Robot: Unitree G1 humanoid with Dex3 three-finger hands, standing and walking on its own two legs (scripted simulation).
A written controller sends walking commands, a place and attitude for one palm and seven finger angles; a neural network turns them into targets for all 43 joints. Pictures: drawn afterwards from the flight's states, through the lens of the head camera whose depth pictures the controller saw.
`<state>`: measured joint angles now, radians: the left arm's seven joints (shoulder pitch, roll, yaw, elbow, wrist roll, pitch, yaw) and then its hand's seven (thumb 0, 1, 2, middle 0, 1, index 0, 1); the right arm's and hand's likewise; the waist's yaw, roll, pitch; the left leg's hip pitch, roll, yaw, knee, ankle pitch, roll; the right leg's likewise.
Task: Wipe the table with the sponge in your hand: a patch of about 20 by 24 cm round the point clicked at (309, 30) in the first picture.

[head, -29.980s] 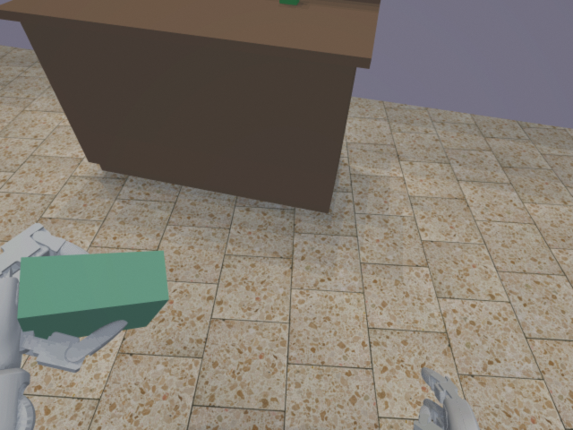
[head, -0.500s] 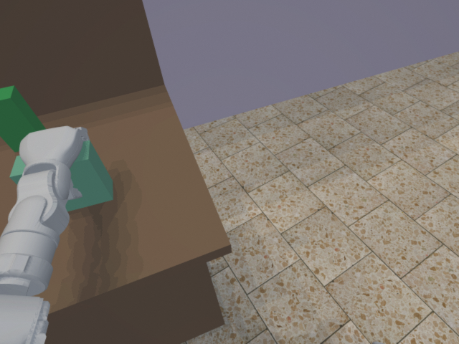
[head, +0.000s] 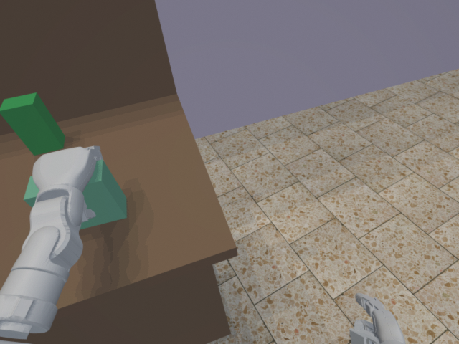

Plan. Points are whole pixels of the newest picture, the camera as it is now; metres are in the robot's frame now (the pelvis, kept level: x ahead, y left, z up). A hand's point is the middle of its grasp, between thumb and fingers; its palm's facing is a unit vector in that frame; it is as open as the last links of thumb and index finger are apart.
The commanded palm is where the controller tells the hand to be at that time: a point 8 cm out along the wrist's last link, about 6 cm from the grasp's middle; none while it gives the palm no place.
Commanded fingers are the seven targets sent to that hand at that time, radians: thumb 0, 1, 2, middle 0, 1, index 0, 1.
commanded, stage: wipe back along the middle lane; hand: left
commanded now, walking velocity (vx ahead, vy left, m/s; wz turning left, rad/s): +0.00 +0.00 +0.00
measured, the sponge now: (86, 204) +0.32 +0.32 +0.07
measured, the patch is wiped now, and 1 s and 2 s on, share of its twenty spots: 0.55 0.80 0.85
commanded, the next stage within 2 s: slide across to the third lane in 0.78 s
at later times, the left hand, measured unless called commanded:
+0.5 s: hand (81, 213) +0.28 +0.28 +0.12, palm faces +0.07 -0.01 -1.00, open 9.7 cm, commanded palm +0.24 +0.27 +0.15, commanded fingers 0.00 0.10 1.30 -1.20 -1.60 -1.20 -1.60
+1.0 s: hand (83, 230) +0.24 +0.26 +0.12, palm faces +0.10 -0.05 -0.99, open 9.7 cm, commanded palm +0.21 +0.25 +0.16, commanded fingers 0.00 0.10 1.30 -1.20 -1.60 -1.20 -1.60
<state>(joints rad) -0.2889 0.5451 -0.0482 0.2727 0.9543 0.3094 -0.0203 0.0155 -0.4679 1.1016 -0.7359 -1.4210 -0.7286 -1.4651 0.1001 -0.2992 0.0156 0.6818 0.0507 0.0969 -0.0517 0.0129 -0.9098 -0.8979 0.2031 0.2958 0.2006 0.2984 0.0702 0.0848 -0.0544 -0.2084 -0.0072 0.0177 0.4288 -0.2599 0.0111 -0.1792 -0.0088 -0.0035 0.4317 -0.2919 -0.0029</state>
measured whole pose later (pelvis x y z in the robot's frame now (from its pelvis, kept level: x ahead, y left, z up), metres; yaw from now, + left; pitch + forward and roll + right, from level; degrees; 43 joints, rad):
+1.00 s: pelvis -0.01 -0.01 +0.00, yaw +0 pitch -2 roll +1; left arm 0.07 0.47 -0.10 -0.20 0.93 0.52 0.00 0.03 -0.46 1.09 -0.71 -1.45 -0.75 -1.44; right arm 0.04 -0.29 0.05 0.67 0.04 0.09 -0.03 0.02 -0.91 -0.90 0.20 0.30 0.20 0.30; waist 0.11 0.12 -0.03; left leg -0.13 0.00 0.02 0.42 -0.26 0.00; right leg -0.12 0.00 0.00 0.45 -0.31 -0.02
